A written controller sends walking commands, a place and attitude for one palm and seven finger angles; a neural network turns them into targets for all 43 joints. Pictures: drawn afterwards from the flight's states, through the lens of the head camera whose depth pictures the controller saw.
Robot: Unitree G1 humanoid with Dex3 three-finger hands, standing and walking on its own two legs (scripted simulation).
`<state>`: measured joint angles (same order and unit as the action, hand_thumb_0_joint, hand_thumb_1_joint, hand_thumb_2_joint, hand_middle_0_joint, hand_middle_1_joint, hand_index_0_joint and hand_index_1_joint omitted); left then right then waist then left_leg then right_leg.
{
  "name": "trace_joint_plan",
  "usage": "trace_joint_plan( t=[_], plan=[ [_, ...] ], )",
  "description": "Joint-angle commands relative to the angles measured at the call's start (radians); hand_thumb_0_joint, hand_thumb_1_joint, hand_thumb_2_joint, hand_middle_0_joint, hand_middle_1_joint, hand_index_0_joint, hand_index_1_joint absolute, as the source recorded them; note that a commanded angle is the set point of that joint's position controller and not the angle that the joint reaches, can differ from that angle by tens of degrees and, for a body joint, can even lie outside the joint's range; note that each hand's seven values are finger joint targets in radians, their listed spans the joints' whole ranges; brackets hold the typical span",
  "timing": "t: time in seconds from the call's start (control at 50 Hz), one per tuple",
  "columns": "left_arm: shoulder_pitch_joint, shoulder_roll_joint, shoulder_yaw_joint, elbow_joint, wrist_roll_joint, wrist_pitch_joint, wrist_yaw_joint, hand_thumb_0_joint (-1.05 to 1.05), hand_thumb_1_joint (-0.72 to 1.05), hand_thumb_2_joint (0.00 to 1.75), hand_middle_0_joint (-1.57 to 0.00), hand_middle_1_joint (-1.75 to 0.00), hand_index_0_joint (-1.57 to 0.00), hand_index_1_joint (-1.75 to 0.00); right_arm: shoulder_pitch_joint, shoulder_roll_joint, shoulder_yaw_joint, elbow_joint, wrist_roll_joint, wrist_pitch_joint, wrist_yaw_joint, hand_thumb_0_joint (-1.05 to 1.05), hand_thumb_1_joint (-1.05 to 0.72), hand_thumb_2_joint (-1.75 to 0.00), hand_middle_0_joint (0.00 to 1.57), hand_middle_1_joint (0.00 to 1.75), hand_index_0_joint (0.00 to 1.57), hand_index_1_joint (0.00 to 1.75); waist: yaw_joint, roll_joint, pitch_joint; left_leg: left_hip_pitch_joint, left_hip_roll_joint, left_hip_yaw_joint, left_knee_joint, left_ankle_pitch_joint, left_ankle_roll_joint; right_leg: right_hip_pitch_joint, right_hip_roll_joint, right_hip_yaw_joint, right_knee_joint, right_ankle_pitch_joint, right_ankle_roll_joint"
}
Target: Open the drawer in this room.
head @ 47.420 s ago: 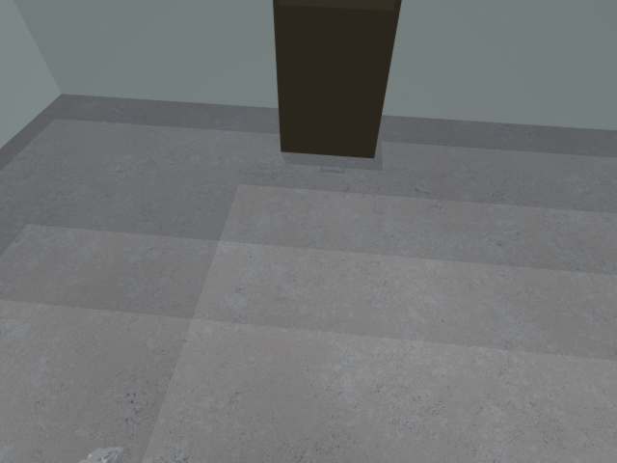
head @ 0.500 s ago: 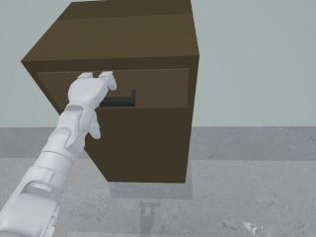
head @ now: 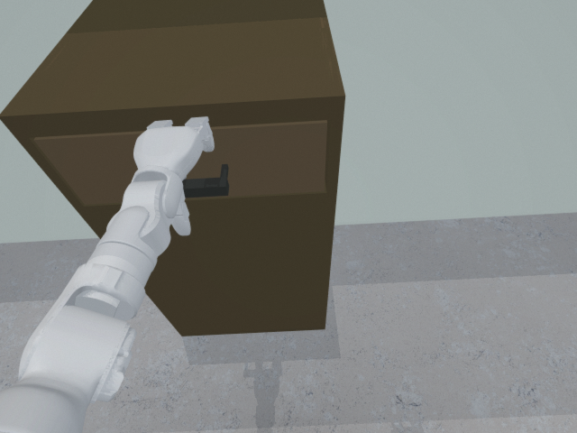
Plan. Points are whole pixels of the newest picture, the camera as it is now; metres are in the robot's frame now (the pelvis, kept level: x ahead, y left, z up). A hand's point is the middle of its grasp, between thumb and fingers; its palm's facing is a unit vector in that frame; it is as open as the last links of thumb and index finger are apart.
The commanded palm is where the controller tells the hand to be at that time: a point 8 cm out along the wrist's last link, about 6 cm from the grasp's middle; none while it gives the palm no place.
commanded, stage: move the hooked fingers above the handle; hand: left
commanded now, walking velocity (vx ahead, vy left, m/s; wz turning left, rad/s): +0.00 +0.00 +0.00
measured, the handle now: (190, 179) +0.51 +0.18 +0.05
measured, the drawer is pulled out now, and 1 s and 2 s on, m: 0.00 0.00 0.00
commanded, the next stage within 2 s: lower the fingers behind the handle in 0.58 s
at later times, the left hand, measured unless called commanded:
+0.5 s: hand (177, 177) +0.46 +0.17 +0.11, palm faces -0.01 -0.03 -1.00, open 13.8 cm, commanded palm +0.44 +0.18 +0.17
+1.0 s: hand (185, 189) +0.45 +0.16 +0.09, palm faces -0.02 -0.03 -1.00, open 13.8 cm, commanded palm +0.43 +0.17 +0.15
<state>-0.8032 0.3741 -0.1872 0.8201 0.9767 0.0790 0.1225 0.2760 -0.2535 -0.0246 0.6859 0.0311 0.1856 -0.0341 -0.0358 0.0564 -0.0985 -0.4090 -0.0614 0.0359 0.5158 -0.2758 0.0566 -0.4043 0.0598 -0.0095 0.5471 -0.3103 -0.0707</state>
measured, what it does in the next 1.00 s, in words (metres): stands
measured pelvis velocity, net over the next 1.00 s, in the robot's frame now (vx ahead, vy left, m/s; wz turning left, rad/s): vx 0.00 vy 0.00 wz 0.01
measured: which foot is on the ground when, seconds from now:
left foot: down 0.00-1.00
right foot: down 0.00-1.00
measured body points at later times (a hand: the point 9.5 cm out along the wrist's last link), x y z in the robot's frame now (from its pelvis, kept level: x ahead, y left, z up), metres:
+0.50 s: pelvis -0.01 +0.00 +0.00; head +0.03 -0.02 +0.45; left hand +0.45 +0.17 +0.16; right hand +0.08 -0.26 -0.14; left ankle -0.02 +0.09 -0.73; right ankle -0.03 -0.07 -0.73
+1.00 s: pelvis +0.00 +0.00 +0.00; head +0.03 -0.03 +0.45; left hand +0.44 +0.16 +0.14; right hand +0.09 -0.26 -0.14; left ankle -0.02 +0.09 -0.73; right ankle -0.03 -0.07 -0.73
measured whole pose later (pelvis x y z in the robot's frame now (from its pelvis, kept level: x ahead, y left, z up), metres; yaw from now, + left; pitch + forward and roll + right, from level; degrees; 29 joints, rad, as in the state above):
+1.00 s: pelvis +0.00 +0.00 +0.00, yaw +0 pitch +10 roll +1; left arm -0.77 0.36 -0.20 0.84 0.99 0.06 0.15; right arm 0.27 -0.25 -0.03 0.67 0.03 0.17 -0.03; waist -0.03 0.05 -0.11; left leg -0.42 -0.06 0.03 0.53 -0.28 0.05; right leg -0.41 0.06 -0.02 0.56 -0.31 -0.08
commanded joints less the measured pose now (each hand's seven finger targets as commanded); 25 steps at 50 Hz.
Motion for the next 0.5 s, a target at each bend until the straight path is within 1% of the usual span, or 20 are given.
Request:
trace_joint_plan(
  t=[0.0, 0.02, 0.06, 0.08, 0.12, 0.14, 0.16, 0.18, 0.2, 0.22, 0.24, 0.26, 0.32, 0.34, 0.36, 0.38, 0.4, 0.44, 0.46, 0.48],
  plan=[
    [-0.420, 0.233, 0.096, -0.145, 0.006, 0.003, 0.027, 0.00, -0.50, 0.30, -0.30, -1.20, -0.30, -1.20, -0.009, -0.127, -0.038, -0.112, 0.008, -0.027, -0.015, 0.00, -0.90, -0.90, 0.20, 0.30, 0.20, 0.30, 0.006, -0.119, -0.320, 0.109, 0.023, -0.015, -0.019, 0.351, 0.004, 0.212, -0.047, 0.041, -0.045, 0.442, 0.035],
    [-0.433, 0.256, 0.108, -0.152, 0.009, -0.002, 0.027, 0.00, -0.50, 0.30, -0.30, -1.20, -0.30, -1.20, -0.006, -0.132, -0.037, -0.110, 0.009, -0.028, -0.016, 0.00, -0.90, -0.90, 0.20, 0.30, 0.20, 0.30, 0.003, -0.130, -0.315, 0.103, 0.024, -0.017, -0.023, 0.335, 0.005, 0.213, -0.048, 0.045, -0.048, 0.432, 0.037],
    [-0.459, 0.266, 0.111, -0.197, 0.013, -0.022, 0.027, 0.00, -0.50, 0.30, -0.30, -1.20, -0.30, -1.20, -0.001, -0.132, -0.043, -0.117, 0.008, -0.032, -0.019, 0.00, -0.90, -0.90, 0.20, 0.30, 0.20, 0.30, 0.003, -0.109, -0.354, 0.121, 0.021, -0.019, -0.022, 0.352, 0.006, 0.229, -0.049, 0.049, -0.046, 0.432, 0.033],
    [-0.484, 0.260, 0.106, -0.240, 0.009, -0.037, 0.030, 0.00, -0.50, 0.30, -0.30, -1.20, -0.30, -1.20, 0.004, -0.127, -0.046, -0.121, 0.006, -0.036, -0.017, 0.00, -0.90, -0.90, 0.20, 0.30, 0.20, 0.30, 0.007, -0.069, -0.388, 0.144, 0.022, -0.020, -0.020, 0.366, 0.006, 0.233, -0.048, 0.050, -0.042, 0.438, 0.032],
    [-0.447, 0.247, 0.104, -0.236, 0.012, -0.047, 0.035, 0.00, -0.50, 0.30, -0.30, -1.20, -0.30, -1.20, 0.004, -0.123, -0.050, -0.116, 0.006, -0.039, -0.014, 0.00, -0.90, -0.90, 0.20, 0.30, 0.20, 0.30, 0.005, -0.051, -0.372, 0.170, 0.024, -0.024, -0.013, 0.379, 0.003, 0.200, -0.043, 0.046, -0.042, 0.421, 0.028],
    [-0.467, 0.233, 0.089, -0.244, 0.010, -0.050, 0.039, 0.00, -0.50, 0.30, -0.30, -1.20, -0.30, -1.20, 0.007, -0.123, -0.051, -0.111, 0.006, -0.041, -0.012, 0.00, -0.90, -0.90, 0.20, 0.30, 0.20, 0.30, -0.002, -0.046, -0.363, 0.181, 0.027, -0.025, -0.015, 0.376, 0.002, 0.180, -0.042, 0.042, -0.046, 0.404, 0.028],
    [-0.468, 0.195, 0.060, -0.239, 0.005, -0.049, 0.038, 0.00, -0.50, 0.30, -0.30, -1.20, -0.30, -1.20, 0.009, -0.121, -0.054, -0.110, 0.008, -0.042, -0.007, 0.00, -0.90, -0.90, 0.20, 0.30, 0.20, 0.30, -0.011, -0.053, -0.348, 0.183, 0.026, -0.029, -0.013, 0.377, 0.001, 0.167, -0.040, 0.039, -0.051, 0.390, 0.027],
    [-0.475, 0.207, 0.074, -0.246, -0.001, -0.049, 0.043, 0.00, -0.50, 0.30, -0.30, -1.20, -0.30, -1.20, 0.014, -0.123, -0.054, -0.104, 0.009, -0.046, -0.006, 0.00, -0.90, -0.90, 0.20, 0.30, 0.20, 0.30, -0.008, -0.061, -0.354, 0.191, 0.028, -0.032, -0.014, 0.373, 0.002, 0.162, -0.037, 0.038, -0.052, 0.380, 0.027],
    [-0.467, 0.211, 0.077, -0.225, 0.000, -0.043, 0.047, 0.00, -0.50, 0.30, -0.30, -1.20, -0.30, -1.20, 0.009, -0.125, -0.054, -0.101, 0.009, -0.046, -0.006, 0.00, -0.90, -0.90, 0.20, 0.30, 0.20, 0.30, -0.009, -0.061, -0.335, 0.190, 0.027, -0.031, -0.015, 0.357, 0.002, 0.149, -0.036, 0.036, -0.056, 0.363, 0.026],
    [-0.486, 0.199, 0.064, -0.216, -0.001, -0.037, 0.051, 0.00, -0.50, 0.30, -0.30, -1.20, -0.30, -1.20, 0.011, -0.126, -0.053, -0.097, 0.009, -0.048, -0.006, 0.00, -0.90, -0.90, 0.20, 0.30, 0.20, 0.30, -0.017, -0.070, -0.328, 0.184, 0.027, -0.029, -0.017, 0.342, 0.003, 0.143, -0.037, 0.037, -0.059, 0.353, 0.029],
    [-0.474, 0.217, 0.081, -0.194, 0.001, -0.029, 0.053, 0.00, -0.50, 0.30, -0.30, -1.20, -0.30, -1.20, 0.010, -0.127, -0.051, -0.093, 0.010, -0.048, -0.008, 0.00, -0.90, -0.90, 0.20, 0.30, 0.20, 0.30, -0.012, -0.082, -0.320, 0.172, 0.027, -0.030, -0.021, 0.328, 0.003, 0.145, -0.037, 0.037, -0.062, 0.341, 0.029],
    [-0.493, 0.232, 0.087, -0.183, 0.003, -0.024, 0.055, 0.00, -0.50, 0.30, -0.30, -1.20, -0.30, -1.20, 0.009, -0.133, -0.049, -0.092, 0.009, -0.048, -0.010, 0.00, -0.90, -0.90, 0.20, 0.30, 0.20, 0.30, -0.017, -0.096, -0.324, 0.163, 0.024, -0.030, -0.021, 0.326, 0.004, 0.156, -0.039, 0.039, -0.063, 0.346, 0.029],
    [-0.531, 0.213, 0.060, -0.157, 0.008, -0.008, 0.053, 0.00, -0.50, 0.30, -0.30, -1.20, -0.30, -1.20, 0.004, -0.130, -0.042, -0.090, 0.013, -0.049, -0.014, 0.00, -0.90, -0.90, 0.20, 0.30, 0.20, 0.30, -0.027, -0.084, -0.305, 0.149, 0.023, -0.030, -0.023, 0.296, 0.004, 0.136, -0.040, 0.040, -0.063, 0.321, 0.030],
    [-0.544, 0.230, 0.072, -0.152, 0.011, -0.007, 0.053, 0.00, -0.50, 0.30, -0.30, -1.20, -0.30, -1.20, 0.006, -0.132, -0.043, -0.090, 0.013, -0.050, -0.016, 0.00, -0.90, -0.90, 0.20, 0.30, 0.20, 0.30, -0.029, -0.088, -0.311, 0.148, 0.023, -0.029, -0.021, 0.290, 0.004, 0.137, -0.041, 0.041, -0.062, 0.318, 0.031],
    [-0.535, 0.242, 0.084, -0.145, 0.011, -0.007, 0.050, 0.00, -0.50, 0.30, -0.30, -1.20, -0.30, -1.20, 0.004, -0.133, -0.043, -0.093, 0.008, -0.050, -0.017, 0.00, -0.90, -0.90, 0.20, 0.30, 0.20, 0.30, -0.020, -0.068, -0.335, 0.154, 0.021, -0.029, -0.019, 0.302, 0.004, 0.153, -0.042, 0.044, -0.060, 0.328, 0.029],
    [-0.549, 0.236, 0.074, -0.157, 0.011, -0.010, 0.047, 0.00, -0.50, 0.30, -0.30, -1.20, -0.30, -1.20, 0.008, -0.130, -0.040, -0.096, 0.011, -0.050, -0.017, 0.00, -0.90, -0.90, 0.20, 0.30, 0.20, 0.30, -0.022, -0.061, -0.351, 0.157, 0.022, -0.032, -0.017, 0.315, 0.003, 0.156, -0.042, 0.041, -0.052, 0.338, 0.028],
    [-0.550, 0.198, 0.047, -0.160, 0.009, -0.012, 0.044, 0.00, -0.50, 0.30, -0.30, -1.20, -0.30, -1.20, 0.005, -0.125, -0.043, -0.100, 0.010, -0.052, -0.016, 0.00, -0.90, -0.90, 0.20, 0.30, 0.20, 0.30, -0.026, -0.056, -0.353, 0.171, 0.023, -0.030, -0.012, 0.323, 0.003, 0.147, -0.041, 0.041, -0.052, 0.344, 0.029],
    [-0.529, 0.197, 0.055, -0.137, 0.008, -0.011, 0.038, 0.00, -0.50, 0.30, -0.30, -1.20, -0.30, -1.20, 0.010, -0.127, -0.042, -0.101, 0.008, -0.051, -0.016, 0.00, -0.90, -0.90, 0.20, 0.30, 0.20, 0.30, -0.024, -0.073, -0.344, 0.173, 0.027, -0.030, -0.010, 0.335, 0.002, 0.143, -0.040, 0.037, -0.050, 0.357, 0.029],
    [-0.519, 0.226, 0.080, -0.126, 0.010, -0.013, 0.035, 0.00, -0.50, 0.30, -0.30, -1.20, -0.30, -1.20, 0.010, -0.131, -0.042, -0.100, 0.007, -0.049, -0.015, 0.00, -0.90, -0.90, 0.20, 0.30, 0.20, 0.30, -0.020, -0.081, -0.348, 0.164, 0.025, -0.032, -0.007, 0.352, 0.002, 0.157, -0.040, 0.038, -0.047, 0.373, 0.028],
    [-0.513, 0.210, 0.066, -0.139, 0.008, -0.015, 0.032, 0.00, -0.50, 0.30, -0.30, -1.20, -0.30, -1.20, 0.006, -0.128, -0.041, -0.106, 0.007, -0.047, -0.014, 0.00, -0.90, -0.90, 0.20, 0.30, 0.20, 0.30, -0.015, -0.075, -0.359, 0.166, 0.025, -0.028, -0.006, 0.364, 0.003, 0.163, -0.041, 0.039, -0.042, 0.391, 0.029]
  ],
)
